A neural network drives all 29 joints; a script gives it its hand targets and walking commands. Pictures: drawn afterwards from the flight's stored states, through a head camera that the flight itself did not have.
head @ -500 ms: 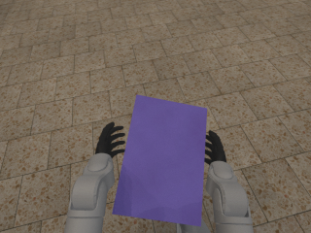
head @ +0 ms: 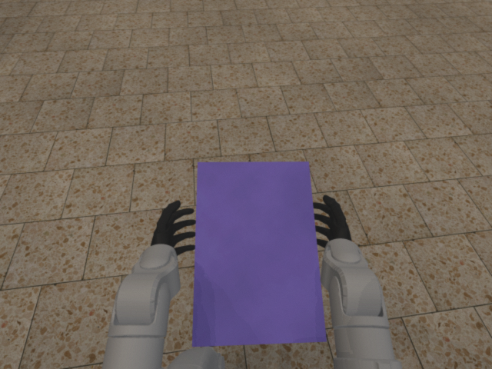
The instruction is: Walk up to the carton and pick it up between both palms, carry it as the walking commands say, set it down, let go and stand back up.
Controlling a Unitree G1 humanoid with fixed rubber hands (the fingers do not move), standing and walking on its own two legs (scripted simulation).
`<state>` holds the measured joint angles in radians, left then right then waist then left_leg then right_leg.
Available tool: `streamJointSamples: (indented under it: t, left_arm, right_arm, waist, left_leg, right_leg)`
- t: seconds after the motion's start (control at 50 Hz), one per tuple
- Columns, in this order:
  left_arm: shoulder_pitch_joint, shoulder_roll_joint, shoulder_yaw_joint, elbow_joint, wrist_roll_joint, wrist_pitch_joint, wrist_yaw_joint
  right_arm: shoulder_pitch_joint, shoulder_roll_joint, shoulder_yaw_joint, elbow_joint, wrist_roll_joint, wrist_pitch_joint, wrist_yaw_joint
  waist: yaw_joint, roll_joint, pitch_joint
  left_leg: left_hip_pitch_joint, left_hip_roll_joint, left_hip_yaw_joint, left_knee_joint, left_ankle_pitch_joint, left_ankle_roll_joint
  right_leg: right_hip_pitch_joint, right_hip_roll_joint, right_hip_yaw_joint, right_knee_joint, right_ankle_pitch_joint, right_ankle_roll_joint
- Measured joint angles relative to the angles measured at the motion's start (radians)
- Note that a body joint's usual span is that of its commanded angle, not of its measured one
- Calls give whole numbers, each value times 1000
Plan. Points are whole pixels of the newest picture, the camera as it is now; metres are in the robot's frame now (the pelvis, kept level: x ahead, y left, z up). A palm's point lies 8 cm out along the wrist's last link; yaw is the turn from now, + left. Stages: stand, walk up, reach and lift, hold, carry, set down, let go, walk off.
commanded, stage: carry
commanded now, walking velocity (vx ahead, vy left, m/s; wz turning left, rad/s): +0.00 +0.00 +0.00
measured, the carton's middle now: (251, 251) +0.32 +0.02 -0.05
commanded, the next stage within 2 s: none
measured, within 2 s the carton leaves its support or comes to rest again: neither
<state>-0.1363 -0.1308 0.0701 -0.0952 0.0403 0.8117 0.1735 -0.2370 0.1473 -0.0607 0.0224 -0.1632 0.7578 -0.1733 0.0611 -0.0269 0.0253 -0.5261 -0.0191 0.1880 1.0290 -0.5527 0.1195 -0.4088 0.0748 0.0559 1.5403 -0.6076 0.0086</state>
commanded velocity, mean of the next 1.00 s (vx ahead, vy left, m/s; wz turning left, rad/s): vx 0.00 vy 0.00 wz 0.00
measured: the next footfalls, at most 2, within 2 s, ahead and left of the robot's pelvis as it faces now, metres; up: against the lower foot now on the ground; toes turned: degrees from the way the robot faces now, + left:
right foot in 0.16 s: +0.22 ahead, -0.11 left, +0.00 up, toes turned -1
left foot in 0.44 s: +0.35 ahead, +0.09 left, +0.00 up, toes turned +8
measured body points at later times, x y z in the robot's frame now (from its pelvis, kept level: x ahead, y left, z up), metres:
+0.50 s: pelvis +0.34 -0.01 +0.01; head +0.36 +0.03 +0.46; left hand +0.62 +0.17 +0.02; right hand +0.67 -0.10 +0.05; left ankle +0.31 +0.09 -0.67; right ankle +0.20 -0.11 -0.63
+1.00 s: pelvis +0.67 +0.00 +0.02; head +0.70 +0.04 +0.46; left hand +0.95 +0.17 +0.03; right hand +0.99 -0.10 +0.06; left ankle +0.65 +0.11 -0.67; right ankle +0.56 -0.08 -0.66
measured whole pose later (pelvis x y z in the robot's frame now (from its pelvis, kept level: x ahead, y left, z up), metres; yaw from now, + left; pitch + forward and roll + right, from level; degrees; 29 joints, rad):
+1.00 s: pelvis +0.67 +0.00 +0.02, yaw +3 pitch +2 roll +1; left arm -0.17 -0.13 0.07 -0.01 0.14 0.78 0.17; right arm -0.24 0.15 -0.09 0.06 -0.14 0.74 -0.13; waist 0.03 -0.11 0.04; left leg -0.45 0.01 0.07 0.91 -0.47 0.01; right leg -0.30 -0.01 -0.09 0.96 -0.62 -0.05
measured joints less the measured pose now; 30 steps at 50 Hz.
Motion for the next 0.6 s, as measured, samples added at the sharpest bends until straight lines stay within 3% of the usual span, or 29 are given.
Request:
streamJointSamples:
  t: [0.08,0.12,0.16,0.2,0.24,0.28,0.34,0.4,0.44,0.48,0.54,0.6]
  left_arm:
    - [-26,-3,-15,-3,1,-5,-6]
    - [-26,-3,-22,-13,7,-5,-3]
    - [-26,-4,-24,3,28,-9,-7]
    - [-35,-6,-34,61,54,-13,-11]
    - [-49,-8,-37,90,67,7,-5]
    - [-46,-7,-35,85,87,17,-2]
    - [-38,-6,-30,39,98,26,8]
    - [-56,-9,-14,59,92,-2,9]
    - [-33,-5,-21,13,70,3,14]
    - [-30,-3,11,84,81,-40,-1]
    - [-12,-1,27,96,46,-31,1]
    - [7,1,0,14,-7,-17,10]
  right_arm:
    - [38,-7,0,-86,28,16,-23]
    - [63,-10,12,-137,52,36,-37]
    - [84,-14,24,-164,60,56,-35]
    - [93,-16,10,-155,67,67,-29]
    - [91,-16,-3,-149,82,87,-28]
    - [81,-14,-3,-142,89,99,-15]
    - [50,-10,1,-133,83,90,4]
    - [4,-2,-27,-52,54,30,23]
    - [0,-1,-23,-48,46,15,22]
    - [-33,7,-30,78,5,-32,43]
    - [-42,10,-24,143,-13,-35,30]
    - [12,-2,-4,39,13,-21,4]
  waist:
    - [-70,64,6]
    - [-107,80,20]
    - [-132,87,28]
    - [-164,134,35]
    - [-175,110,40]
    - [-166,61,40]
    - [-130,6,32]
    - [-77,-37,23]
    - [-43,-53,18]
    - [-4,-82,-15]
    - [19,-36,-44]
    - [2,21,-38]
  left_leg:
    - [99,-17,15,-61,-62,-2]
    - [167,-26,14,-99,-91,-11]
    - [236,-23,10,-111,-121,-23]
    - [248,20,-36,-9,-97,-49]
    - [218,-3,-103,144,-32,-85]
    - [182,-19,-141,238,-46,-89]
    - [88,0,-158,253,-99,-81]
    - [2,17,-149,99,-72,-83]
    - [7,23,-126,-121,117,-82]
    - [48,23,-86,-113,66,-73]
    - [108,49,-54,-68,-43,-65]
    - [170,51,-39,-83,-105,-67]
  right_leg:
    - [-210,-44,25,-41,-36,-12]
    - [-261,-76,6,-246,12,-15]
    - [-237,-89,-34,-559,174,-11]
    - [-173,-70,-88,-573,190,-16]
    - [-110,-83,-114,-560,120,-43]
    - [-46,-94,-129,-578,75,-56]
    - [29,-92,-155,-634,39,-63]
    - [104,-89,-174,-676,-5,-60]
    - [145,-86,-173,-659,-39,-54]
    - [111,-95,-117,-512,0,-27]
    - [12,-49,-44,-256,-29,-10]
    - [-141,-38,-31,-117,-108,-19]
